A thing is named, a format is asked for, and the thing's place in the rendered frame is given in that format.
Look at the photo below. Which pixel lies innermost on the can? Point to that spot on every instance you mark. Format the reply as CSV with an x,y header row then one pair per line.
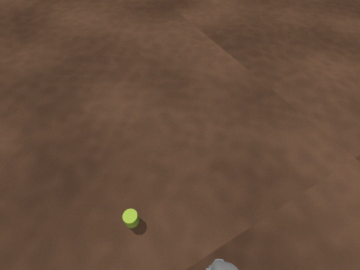
x,y
130,218

